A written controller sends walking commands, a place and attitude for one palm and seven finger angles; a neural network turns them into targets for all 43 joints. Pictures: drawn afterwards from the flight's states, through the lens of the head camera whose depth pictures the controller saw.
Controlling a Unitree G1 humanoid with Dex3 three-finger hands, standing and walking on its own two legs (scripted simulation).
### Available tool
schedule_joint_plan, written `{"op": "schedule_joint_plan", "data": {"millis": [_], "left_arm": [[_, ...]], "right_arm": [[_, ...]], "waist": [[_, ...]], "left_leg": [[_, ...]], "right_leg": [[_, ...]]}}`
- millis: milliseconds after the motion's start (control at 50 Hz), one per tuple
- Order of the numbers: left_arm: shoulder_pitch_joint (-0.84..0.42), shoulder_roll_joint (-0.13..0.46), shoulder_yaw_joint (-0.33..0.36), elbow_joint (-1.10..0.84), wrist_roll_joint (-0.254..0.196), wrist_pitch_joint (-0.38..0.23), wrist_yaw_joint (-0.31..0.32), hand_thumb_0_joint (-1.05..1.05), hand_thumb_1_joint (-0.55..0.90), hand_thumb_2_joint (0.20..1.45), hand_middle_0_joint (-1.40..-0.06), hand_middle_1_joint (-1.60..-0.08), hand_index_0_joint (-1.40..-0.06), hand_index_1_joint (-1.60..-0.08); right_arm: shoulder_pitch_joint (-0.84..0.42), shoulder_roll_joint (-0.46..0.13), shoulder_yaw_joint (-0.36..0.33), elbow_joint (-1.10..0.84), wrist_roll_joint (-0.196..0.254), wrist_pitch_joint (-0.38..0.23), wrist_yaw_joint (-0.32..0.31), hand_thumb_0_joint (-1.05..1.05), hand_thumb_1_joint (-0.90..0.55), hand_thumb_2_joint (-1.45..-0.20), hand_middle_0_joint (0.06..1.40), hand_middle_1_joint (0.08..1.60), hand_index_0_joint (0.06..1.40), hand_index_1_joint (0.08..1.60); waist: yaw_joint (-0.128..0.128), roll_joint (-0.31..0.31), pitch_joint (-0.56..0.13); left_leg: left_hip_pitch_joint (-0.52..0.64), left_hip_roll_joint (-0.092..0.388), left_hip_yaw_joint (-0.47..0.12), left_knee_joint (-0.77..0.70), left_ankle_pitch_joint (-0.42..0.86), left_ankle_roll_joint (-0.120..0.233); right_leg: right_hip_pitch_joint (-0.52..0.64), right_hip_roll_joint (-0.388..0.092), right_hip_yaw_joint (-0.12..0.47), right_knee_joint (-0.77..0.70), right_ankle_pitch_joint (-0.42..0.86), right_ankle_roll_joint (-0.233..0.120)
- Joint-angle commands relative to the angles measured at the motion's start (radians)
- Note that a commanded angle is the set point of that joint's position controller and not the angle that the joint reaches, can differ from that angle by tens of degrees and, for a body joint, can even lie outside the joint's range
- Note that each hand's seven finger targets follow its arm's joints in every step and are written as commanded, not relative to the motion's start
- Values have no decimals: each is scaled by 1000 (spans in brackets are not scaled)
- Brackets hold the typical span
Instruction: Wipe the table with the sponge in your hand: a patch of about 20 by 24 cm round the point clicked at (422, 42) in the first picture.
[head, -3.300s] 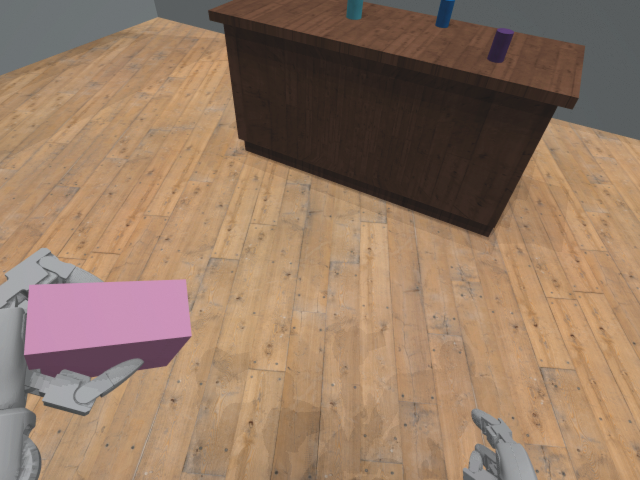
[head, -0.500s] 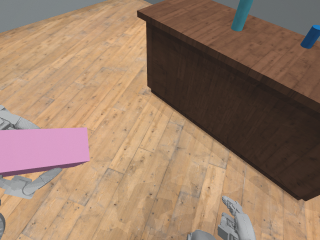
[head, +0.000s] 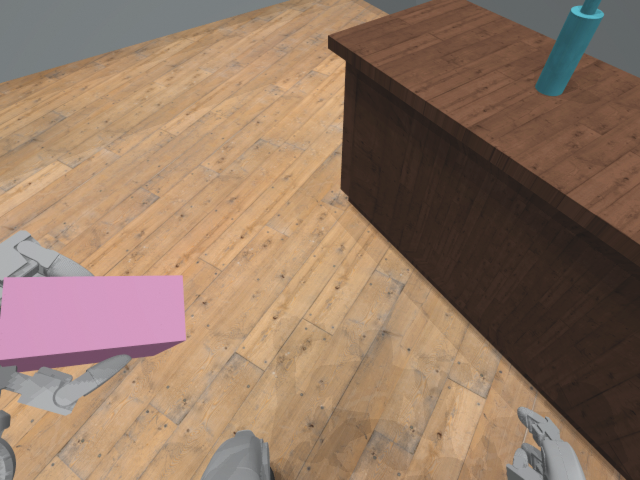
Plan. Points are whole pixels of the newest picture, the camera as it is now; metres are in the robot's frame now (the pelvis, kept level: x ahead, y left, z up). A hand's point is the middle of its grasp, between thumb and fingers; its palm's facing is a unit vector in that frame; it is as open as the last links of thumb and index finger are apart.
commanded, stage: walk to a spot facing it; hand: left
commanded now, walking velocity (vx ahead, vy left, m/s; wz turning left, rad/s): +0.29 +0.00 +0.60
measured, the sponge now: (120, 323) +0.23 +0.19 +0.15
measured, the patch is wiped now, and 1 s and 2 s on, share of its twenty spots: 0.00 0.00 0.00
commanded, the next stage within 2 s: none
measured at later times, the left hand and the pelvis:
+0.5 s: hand (32, 292) +0.24 +0.25 +0.19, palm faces +0.61 -0.62 -0.49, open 9.9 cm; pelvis +0.12 -0.03 -0.02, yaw +14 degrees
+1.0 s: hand out of the picture +0.20 +0.27 +0.17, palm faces +0.72 -0.52 -0.47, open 9.9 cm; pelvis +0.13 -0.05 -0.01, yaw +31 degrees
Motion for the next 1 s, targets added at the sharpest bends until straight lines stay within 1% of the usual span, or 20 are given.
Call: {"op": "schedule_joint_plan", "data": {"millis": [0, 60, 100, 140, 160, 180, 280, 440, 460, 480, 500, 540, 640, 720, 780, 800, 820, 840, 880, 980], "left_arm": [[-16, 168, 176, -247, -16, -49, 51, 0, 100, 1300, -1200, -1600, -1200, -1600], [-73, 166, 159, -281, -15, -44, 63, 0, 100, 1300, -1200, -1600, -1200, -1600], [-116, 167, 140, -303, -14, -57, 67, 0, 100, 1300, -1200, -1600, -1200, -1600], [-123, 185, 150, -329, -10, -93, 61, 0, 100, 1300, -1200, -1600, -1200, -1600], [-186, 250, 180, -310, 11, -90, 49, 0, 100, 1300, -1200, -1600, -1200, -1600], [-140, 227, 177, -155, 2, -70, 19, 0, 100, 1300, -1200, -1600, -1200, -1600], [-38, 209, 226, -367, -34, -91, 11, 0, 100, 1300, -1200, -1600, -1200, -1600], [-87, 85, 119, -141, -18, -35, 6, 0, 100, 1300, -1200, -1600, -1200, -1600], [-135, 94, 106, -119, -4, -23, 9, 0, 100, 1300, -1200, -1600, -1200, -1600], [-169, 144, 117, -98, 5, -2, 19, 0, 100, 1300, -1200, -1600, -1200, -1600], [-232, 178, 114, -79, -18, 9, 25, 0, 100, 1300, -1200, -1600, -1200, -1600], [-284, 152, 87, -81, 6, -2, 21, 0, 100, 1300, -1200, -1600, -1200, -1600], [-265, 180, 96, -234, -6, -27, 25, 0, 100, 1300, -1200, -1600, -1200, -1600], [-112, 197, 164, -305, -25, -19, 50, 0, 100, 1300, -1200, -1600, -1200, -1600], [-8, 171, 179, -289, -49, -16, 55, 0, 100, 1300, -1200, -1600, -1200, -1600], [-28, 160, 168, -330, -56, -34, 51, 0, 100, 1300, -1200, -1600, -1200, -1600], [-32, 168, 164, -370, -54, -67, 43, 0, 100, 1300, -1200, -1600, -1200, -1600], [-26, 210, 200, -320, -16, -84, 32, 0, 100, 1300, -1200, -1600, -1200, -1600], [-12, 196, 195, -262, -26, -66, 4, 0, 100, 1300, -1200, -1600, -1200, -1600], [36, 141, 150, -341, -50, -48, -4, 0, 100, 1300, -1200, -1600, -1200, -1600]], "right_arm": [[-62, 4, 5, -185, 5, -50, 5, 0, -900, -900, 200, 300, 200, 300], [-38, 2, 0, -185, 2, -53, -4, 0, -900, -900, 200, 300, 200, 300], [-15, -8, -5, -186, -1, -60, -16, 0, -900, -900, 200, 300, 200, 300], [-37, -25, 14, -196, 2, -85, -3, 0, -900, -900, 200, 300, 200, 300], [-50, -35, 11, -186, 9, -90, 18, 0, -900, -900, 200, 300, 200, 300], [-65, -46, 4, -164, 22, -89, 16, 0, -900, -900, 200, 300, 200, 300], [-90, -19, 4, -150, 28, -89, 28, 0, -900, -900, 200, 300, 200, 300], [-64, -1, 31, -121, 30, -113, 2, 0, -900, -900, 200, 300, 200, 300], [-54, 16, 38, -116, 33, -110, -3, 0, -900, -900, 200, 300, 200, 300], [-48, 48, 45, -117, 29, -104, -9, 0, -900, -900, 200, 300, 200, 300], [-118, 3, 41, -108, 15, -119, -17, 0, -900, -900, 200, 300, 200, 300], [-108, 8, 49, -85, -11, -112, -14, 0, -900, -900, 200, 300, 200, 300], [-153, 13, 44, -123, 1, -78, -25, 0, -900, -900, 200, 300, 200, 300], [-135, 14, 23, -175, -2, -70, -24, 0, -900, -900, 200, 300, 200, 300], [-55, -1, 8, -188, 5, -49, -21, 0, -900, -900, 200, 300, 200, 300], [-58, -20, 6, -201, 7, -49, -18, 0, -900, -900, 200, 300, 200, 300], [-70, -62, -6, -208, 5, -62, -8, 0, -900, -900, 200, 300, 200, 300], [-43, -43, -3, -185, 3, -79, 17, 0, -900, -900, 200, 300, 200, 300], [-56, -56, -17, -170, 19, -88, 27, 0, -900, -900, 200, 300, 200, 300], [-59, -43, 1, -166, 30, -110, 46, 0, -900, -900, 200, 300, 200, 300]], "waist": [[59, -132, -152], [30, -107, -211], [-27, 67, -332], [-3, 416, -344], [-20, 255, -271], [-5, 135, -207], [28, 304, -217], [32, 203, -171], [33, 48, -162], [35, -285, -147], [48, -323, -104], [19, -136, -111], [23, -184, -117], [50, -152, -173], [-16, 14, -279], [-29, 221, -301], [-3, 518, -284], [-2, 418, -264], [-4, 248, -241], [3, 340, -234]], "left_leg": [[-27, -13, 67, -163, -40, 9], [171, -90, 128, -279, -10, 22], [533, -111, 75, -410, 116, 58], [779, 343, -719, -481, 732, 336], [718, 350, -741, -501, 677, 347], [617, 299, -633, -499, 559, 309], [289, 142, -331, -567, 123, 229], [145, 68, -256, -436, -225, 133], [70, -3, -189, -246, -269, 94], [-125, -129, -58, 74, -340, 29], [-193, -109, -126, 334, -324, 7], [-111, -47, -166, 428, -189, -13], [129, -39, -43, 80, -172, -17], [185, -58, 18, -154, -156, -17], [402, -114, 31, -443, 74, -11], [533, 2, -139, -498, 357, 50], [619, 280, -528, -505, 944, 212], [644, 319, -599, -465, 1068, 274], [563, 265, -508, -444, 835, 254], [321, 105, -292, -513, 415, 173]], "right_leg": [[216, -274, 155, -82, 558, -85], [150, -256, 96, 113, 646, -59], [-40, -168, 31, 533, 538, 23], [-512, 70, 202, 966, -389, 93], [-583, 38, 311, 1003, -365, 75], [-593, 12, 323, 948, -308, 86], [-345, 3, 264, 614, -98, 109], [-7, 112, 141, 70, -86, 123], [48, 12, 259, -81, -131, 84], [129, -250, 615, -208, -141, -20], [96, -412, 765, -235, 57, -95], [4, -337, 574, -169, 243, -93], [-43, -255, 193, -71, 500, -41], [11, -273, 190, -5, 538, -61], [-15, -204, 127, 300, 536, 15], [-172, -98, 115, 524, 223, 75], [-423, 43, 163, 729, -369, 129], [-517, 42, 257, 793, -445, 105], [-512, 20, 306, 714, -317, 120], [-223, 85, 220, 415, -90, 132]]}}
